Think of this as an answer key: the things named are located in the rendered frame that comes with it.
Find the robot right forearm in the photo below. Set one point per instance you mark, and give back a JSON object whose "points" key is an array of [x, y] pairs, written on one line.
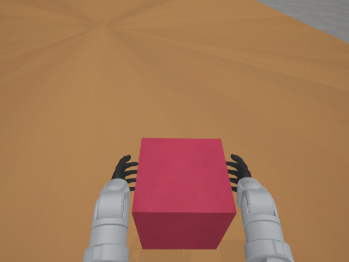
{"points": [[264, 238]]}

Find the robot left hand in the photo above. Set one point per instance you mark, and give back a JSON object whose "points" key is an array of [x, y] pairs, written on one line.
{"points": [[121, 173]]}

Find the robot left forearm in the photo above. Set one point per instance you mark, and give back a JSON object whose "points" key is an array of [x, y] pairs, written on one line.
{"points": [[108, 240]]}

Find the robot right hand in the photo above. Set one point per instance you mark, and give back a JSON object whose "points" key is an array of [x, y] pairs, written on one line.
{"points": [[242, 170]]}

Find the carton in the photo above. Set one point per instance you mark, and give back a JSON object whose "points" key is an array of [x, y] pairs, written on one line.
{"points": [[183, 197]]}

